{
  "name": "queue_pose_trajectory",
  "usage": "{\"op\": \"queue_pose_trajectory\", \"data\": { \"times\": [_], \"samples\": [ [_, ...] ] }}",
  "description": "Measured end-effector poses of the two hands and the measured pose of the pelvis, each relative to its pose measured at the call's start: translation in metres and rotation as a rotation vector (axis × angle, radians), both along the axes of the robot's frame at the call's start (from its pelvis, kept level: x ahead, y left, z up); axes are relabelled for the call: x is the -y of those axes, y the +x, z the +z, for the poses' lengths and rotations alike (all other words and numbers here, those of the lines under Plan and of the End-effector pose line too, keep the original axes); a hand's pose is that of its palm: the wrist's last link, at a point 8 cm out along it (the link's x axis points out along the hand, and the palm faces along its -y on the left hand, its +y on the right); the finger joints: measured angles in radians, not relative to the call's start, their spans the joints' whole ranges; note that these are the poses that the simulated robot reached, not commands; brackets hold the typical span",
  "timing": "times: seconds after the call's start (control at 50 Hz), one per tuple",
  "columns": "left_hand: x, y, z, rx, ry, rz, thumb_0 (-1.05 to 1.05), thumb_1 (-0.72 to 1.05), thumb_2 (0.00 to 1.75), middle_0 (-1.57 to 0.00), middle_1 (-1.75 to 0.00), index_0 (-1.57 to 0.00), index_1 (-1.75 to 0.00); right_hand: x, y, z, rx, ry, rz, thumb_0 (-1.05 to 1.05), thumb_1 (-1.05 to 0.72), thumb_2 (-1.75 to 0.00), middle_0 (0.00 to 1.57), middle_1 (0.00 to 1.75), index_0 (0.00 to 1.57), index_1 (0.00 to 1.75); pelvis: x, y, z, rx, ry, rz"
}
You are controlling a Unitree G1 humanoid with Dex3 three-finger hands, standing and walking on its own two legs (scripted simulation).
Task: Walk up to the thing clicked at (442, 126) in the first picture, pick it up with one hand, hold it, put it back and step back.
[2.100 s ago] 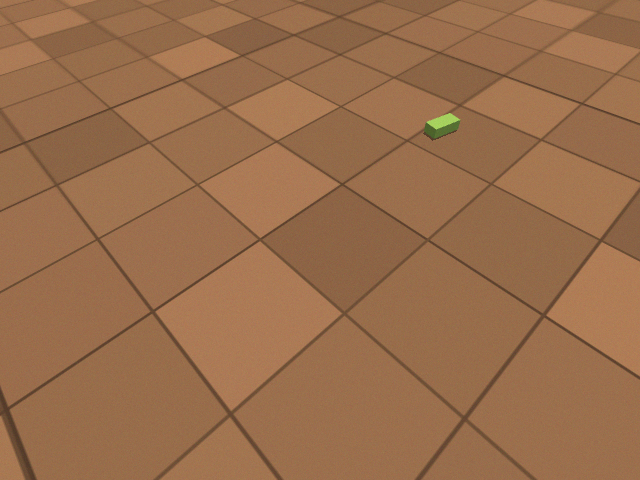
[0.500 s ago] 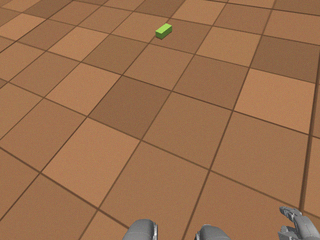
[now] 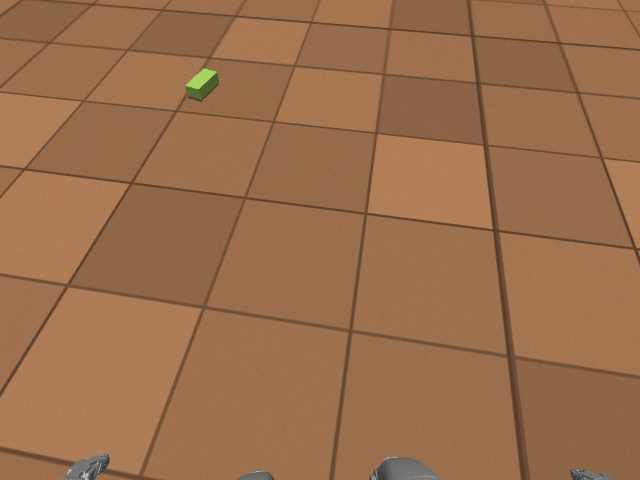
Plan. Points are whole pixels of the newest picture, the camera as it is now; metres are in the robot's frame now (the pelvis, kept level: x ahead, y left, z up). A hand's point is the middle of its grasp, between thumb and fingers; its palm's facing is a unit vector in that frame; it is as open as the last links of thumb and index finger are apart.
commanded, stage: walk up
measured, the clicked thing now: (202, 83) +1.98 +0.56 -0.72
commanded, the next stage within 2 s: stand in 1.14 s
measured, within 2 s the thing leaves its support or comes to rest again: neither
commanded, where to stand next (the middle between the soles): +0.06 +0.00 m, yaw -11 degrees
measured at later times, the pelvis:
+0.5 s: pelvis -0.01 +0.00 -0.01, yaw -10 degrees
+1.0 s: pelvis +0.00 +0.01 +0.02, yaw -13 degrees
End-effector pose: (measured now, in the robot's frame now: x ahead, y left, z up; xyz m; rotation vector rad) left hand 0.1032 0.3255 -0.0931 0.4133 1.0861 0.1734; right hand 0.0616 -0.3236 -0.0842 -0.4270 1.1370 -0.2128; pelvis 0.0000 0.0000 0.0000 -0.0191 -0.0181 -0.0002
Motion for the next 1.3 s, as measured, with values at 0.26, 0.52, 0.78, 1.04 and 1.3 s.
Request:
{"op": "queue_pose_trajectory", "data": {
  "times": [0.26, 0.52, 0.78, 1.04, 1.3],
  "samples": [
    [0.028, -0.004, -0.001, -0.013, 0.005, -0.086, 0.01, 0.90, 0.89, -0.20, -0.31, -0.20, -0.30, 0.007, -0.027, -0.023, 0.010, 0.040, -0.119, 0.01, -0.91, -0.90, 0.20, 0.30, 0.20, 0.30, 0.002, -0.004, -0.005, 0.022, 0.011, -0.098],
    [0.023, 0.009, -0.011, 0.001, -0.007, -0.108, 0.01, 0.91, 0.89, -0.20, -0.30, -0.20, -0.30, -0.014, -0.047, -0.024, 0.035, 0.077, -0.160, 0.01, -0.90, -0.90, 0.20, 0.30, 0.20, 0.30, 0.000, -0.014, -0.006, 0.042, -0.013, -0.165],
    [0.034, 0.017, -0.004, -0.066, -0.027, -0.119, 0.01, 0.91, 0.89, -0.20, -0.30, -0.20, -0.30, -0.015, -0.064, -0.023, -0.031, 0.101, -0.241, 0.01, -0.91, -0.90, 0.20, 0.30, 0.20, 0.30, -0.004, -0.003, 0.009, 0.035, 0.019, -0.203],
    [0.051, 0.060, 0.005, -0.047, -0.050, -0.161, 0.01, 0.91, 0.89, -0.20, -0.30, -0.20, -0.30, -0.022, -0.052, -0.016, -0.022, 0.123, -0.294, 0.01, -0.91, -0.90, 0.20, 0.30, 0.20, 0.30, -0.009, 0.002, 0.020, 0.036, 0.024, -0.232],
    [0.051, 0.069, 0.008, -0.064, -0.064, -0.162, 0.01, 0.91, 0.89, -0.20, -0.30, -0.20, -0.30, -0.026, -0.051, -0.007, -0.038, 0.113, -0.313, 0.01, -0.91, -0.90, 0.20, 0.30, 0.20, 0.30, -0.012, 0.006, 0.028, 0.038, 0.023, -0.225]
  ]
}}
